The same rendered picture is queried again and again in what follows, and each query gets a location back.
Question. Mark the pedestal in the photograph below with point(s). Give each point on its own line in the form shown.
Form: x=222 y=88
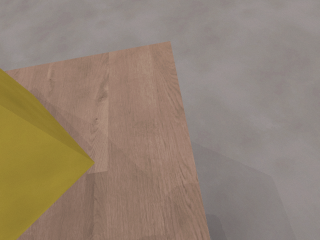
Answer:
x=124 y=109

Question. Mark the carton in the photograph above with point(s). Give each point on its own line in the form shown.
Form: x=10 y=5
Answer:
x=39 y=160

